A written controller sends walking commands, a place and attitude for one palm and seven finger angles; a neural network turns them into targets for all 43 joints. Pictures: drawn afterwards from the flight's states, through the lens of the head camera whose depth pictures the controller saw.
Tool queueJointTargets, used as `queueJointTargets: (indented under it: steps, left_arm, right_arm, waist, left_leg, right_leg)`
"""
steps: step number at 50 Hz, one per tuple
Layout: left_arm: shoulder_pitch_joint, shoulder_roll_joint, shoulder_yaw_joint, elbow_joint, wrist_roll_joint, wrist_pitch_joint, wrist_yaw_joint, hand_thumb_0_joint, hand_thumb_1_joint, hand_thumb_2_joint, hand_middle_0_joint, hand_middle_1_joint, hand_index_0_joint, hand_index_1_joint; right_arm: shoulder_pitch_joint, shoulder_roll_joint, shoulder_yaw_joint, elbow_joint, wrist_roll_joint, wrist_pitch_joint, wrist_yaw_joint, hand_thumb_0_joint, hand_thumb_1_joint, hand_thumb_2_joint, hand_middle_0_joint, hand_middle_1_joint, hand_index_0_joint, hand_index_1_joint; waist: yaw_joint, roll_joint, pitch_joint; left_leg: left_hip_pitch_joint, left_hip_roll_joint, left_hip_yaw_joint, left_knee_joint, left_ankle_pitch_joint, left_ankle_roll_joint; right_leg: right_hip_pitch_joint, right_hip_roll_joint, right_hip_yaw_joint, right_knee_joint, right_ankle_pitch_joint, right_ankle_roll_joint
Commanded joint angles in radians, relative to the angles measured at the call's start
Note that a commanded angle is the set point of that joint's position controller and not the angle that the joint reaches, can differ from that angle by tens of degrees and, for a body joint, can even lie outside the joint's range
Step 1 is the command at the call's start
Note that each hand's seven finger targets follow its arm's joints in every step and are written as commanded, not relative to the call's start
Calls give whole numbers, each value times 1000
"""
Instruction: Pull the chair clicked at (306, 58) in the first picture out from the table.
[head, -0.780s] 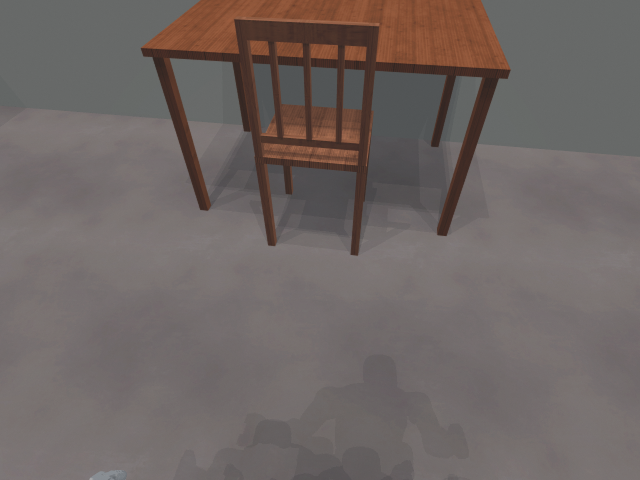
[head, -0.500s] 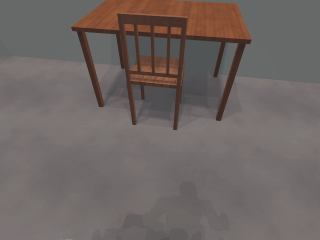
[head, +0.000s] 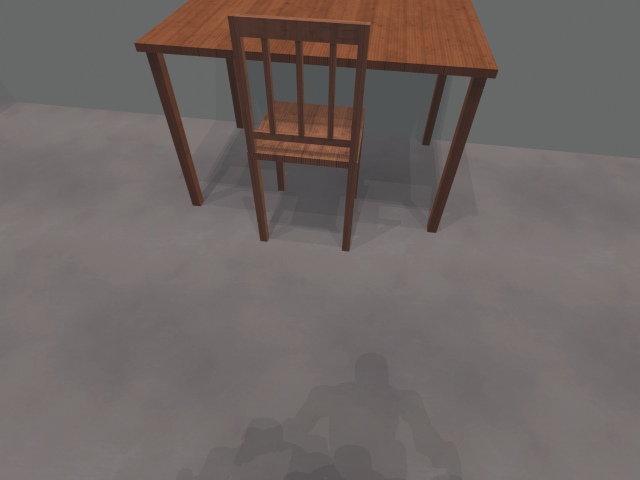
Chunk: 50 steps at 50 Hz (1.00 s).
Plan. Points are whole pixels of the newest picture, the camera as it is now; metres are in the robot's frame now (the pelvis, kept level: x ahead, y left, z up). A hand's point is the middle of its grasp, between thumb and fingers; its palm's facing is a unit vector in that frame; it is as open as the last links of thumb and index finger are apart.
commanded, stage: stand and wait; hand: left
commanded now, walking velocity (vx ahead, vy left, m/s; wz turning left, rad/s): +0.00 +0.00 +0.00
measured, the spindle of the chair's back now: (300, 91) +1.19 +0.13 -0.08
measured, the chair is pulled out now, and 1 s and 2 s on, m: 0.00 0.00 0.00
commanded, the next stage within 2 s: look at it before walking up in 0.04 s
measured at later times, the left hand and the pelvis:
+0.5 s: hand out of the picture +0.07 +0.24 -0.15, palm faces -0.01 -0.95 -0.32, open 7.4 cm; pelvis +0.01 +0.00 +0.00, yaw +0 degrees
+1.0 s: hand out of the picture +0.04 +0.23 -0.17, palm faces +0.10 -0.97 -0.23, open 7.4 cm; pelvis +0.03 +0.01 +0.00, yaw +5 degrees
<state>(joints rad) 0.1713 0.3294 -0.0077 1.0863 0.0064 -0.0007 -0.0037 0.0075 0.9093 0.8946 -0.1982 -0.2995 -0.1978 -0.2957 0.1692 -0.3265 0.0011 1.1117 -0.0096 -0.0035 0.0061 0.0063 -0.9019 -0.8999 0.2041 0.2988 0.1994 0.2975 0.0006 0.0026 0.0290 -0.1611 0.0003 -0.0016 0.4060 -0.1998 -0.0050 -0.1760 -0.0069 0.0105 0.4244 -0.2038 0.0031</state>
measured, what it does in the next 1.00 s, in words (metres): stands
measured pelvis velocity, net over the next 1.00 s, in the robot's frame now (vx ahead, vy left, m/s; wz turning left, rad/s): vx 0.03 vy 0.01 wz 0.09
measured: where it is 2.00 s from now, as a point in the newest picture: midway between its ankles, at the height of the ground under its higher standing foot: (276, 431)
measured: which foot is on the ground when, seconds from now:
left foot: down 0.00-1.00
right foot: down 0.00-1.00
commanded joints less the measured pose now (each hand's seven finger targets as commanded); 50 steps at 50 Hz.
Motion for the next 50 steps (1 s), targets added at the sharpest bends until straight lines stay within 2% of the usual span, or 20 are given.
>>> queueJointTargets:
  steps: [1,10,11,20,31,35,38,39,40,41,42,43,44,45,46,47,48,50]
  left_arm:
    - [-47,204,37,-71,5,-24,17,0,900,900,-200,-300,-200,-300]
    - [-52,201,38,-70,6,-25,16,0,900,900,-200,-300,-200,-300]
    - [-48,202,39,-71,7,-25,16,0,900,900,-200,-300,-200,-300]
    - [-53,202,39,-69,6,-27,16,0,900,900,-200,-300,-200,-300]
    - [-49,205,40,-65,6,-29,16,0,900,900,-200,-300,-200,-300]
    - [-51,205,39,-59,6,-27,15,0,900,900,-200,-300,-200,-300]
    - [-52,205,39,-61,6,-27,15,0,900,900,-200,-300,-200,-300]
    - [-18,140,28,-45,4,-20,18,0,900,900,-200,-300,-200,-300]
    - [15,100,20,-36,5,-11,20,0,900,900,-200,-300,-200,-300]
    - [41,97,22,-34,9,-3,19,0,900,900,-200,-300,-200,-300]
    - [58,110,30,-38,11,2,16,0,900,900,-200,-300,-200,-300]
    - [80,127,41,-42,13,5,14,0,900,900,-200,-300,-200,-300]
    - [115,151,54,-52,15,6,14,0,900,900,-200,-300,-200,-300]
    - [144,166,66,-61,17,4,17,0,900,900,-200,-300,-200,-300]
    - [167,169,74,-70,19,-2,19,0,900,900,-200,-300,-200,-300]
    - [157,163,80,-80,21,-15,20,0,900,900,-200,-300,-200,-300]
    - [138,159,84,-93,24,-26,19,0,900,900,-200,-300,-200,-300]
    - [125,143,88,-107,27,-36,17,0,900,900,-200,-300,-200,-300]
  right_arm:
    - [-57,-198,-34,-65,1,-25,-14,0,-900,-900,200,300,200,300]
    - [-71,-202,-35,-66,0,-30,-15,0,-900,-900,200,300,200,300]
    - [-73,-201,-35,-68,1,-30,-15,0,-900,-900,200,300,200,300]
    - [-84,-205,-34,-68,2,-31,-16,0,-900,-900,200,300,200,300]
    - [-88,-206,-33,-65,3,-30,-17,0,-900,-900,200,300,200,300]
    - [-92,-203,-32,-61,2,-29,-17,0,-900,-900,200,300,200,300]
    - [-86,-204,-32,-60,2,-29,-17,0,-900,-900,200,300,200,300]
    - [-62,-138,-16,-46,-2,-22,-14,0,-900,-900,200,300,200,300]
    - [-32,-92,-5,-40,-4,-13,-11,0,-900,-900,200,300,200,300]
    - [-12,-78,-4,-40,-7,-5,-9,0,-900,-900,200,300,200,300]
    - [-3,-75,-6,-48,-10,1,-7,0,-900,-900,200,300,200,300]
    - [0,-66,-9,-60,-12,6,-5,0,-900,-900,200,300,200,300]
    - [4,-57,-13,-77,-13,10,-4,0,-900,-900,200,300,200,300]
    - [-2,-54,-21,-97,-12,11,-4,0,-900,-900,200,300,200,300]
    - [-17,-65,-31,-121,-9,9,0,0,-900,-900,200,300,200,300]
    - [-25,-57,-39,-134,-8,3,7,0,-900,-900,200,300,200,300]
    - [-20,-43,-42,-145,-6,-2,16,0,-900,-900,200,300,200,300]
    - [4,-2,-43,-159,-3,-8,28,0,-900,-900,200,300,200,300]
  waist:
    - [0,-16,-17]
    - [2,3,-30]
    - [3,-16,-32]
    - [2,2,-39]
    - [2,-13,-53]
    - [3,-4,-27]
    - [2,-13,-32]
    - [4,-15,-46]
    - [5,-20,-47]
    - [12,-40,-23]
    - [19,-59,14]
    - [28,-106,45]
    - [42,-181,59]
    - [56,-237,74]
    - [60,-223,88]
    - [51,-167,92]
    - [35,-124,90]
    - [20,-128,73]
  left_leg:
    - [-25,106,-107,-90,15,33]
    - [-15,113,-108,-103,38,34]
    - [-7,113,-108,-97,56,35]
    - [9,116,-105,-103,79,32]
    - [33,118,-98,-100,118,29]
    - [20,116,-96,-109,90,28]
    - [25,117,-98,-111,90,28]
    - [17,111,-92,-98,64,21]
    - [0,98,-84,-77,20,16]
    - [-44,82,-80,-48,-66,19]
    - [-113,60,-71,-18,-161,21]
    - [-193,30,-51,41,-231,18]
    - [-263,7,-11,147,-260,13]
    - [-314,8,15,274,-277,11]
    - [-360,32,11,385,-304,14]
    - [-388,57,5,460,-288,16]
    - [-376,75,10,469,-274,14]
    - [-299,79,48,368,-259,10]
  right_leg:
    - [-24,-104,113,-110,-50,-33]
    - [-7,-101,105,-101,1,-29]
    - [-8,-102,104,-101,17,-30]
    - [6,-104,100,-104,52,-28]
    - [19,-107,100,-108,104,-30]
    - [10,-108,102,-118,74,-28]
    - [11,-106,103,-119,70,-28]
    - [25,-110,90,-119,23,-15]
    - [26,-110,86,-112,-52,-6]
    - [22,-114,89,-116,-164,-8]
    - [15,-127,113,-136,-280,-16]
    - [22,-161,151,-169,-378,-37]
    - [37,-226,220,-225,-472,-71]
    - [36,-302,290,-278,-511,-116]
    - [39,-359,329,-299,-502,-158]
    - [43,-381,308,-296,-430,-181]
    - [39,-376,244,-272,-344,-182]
    - [11,-346,116,-215,-231,-155]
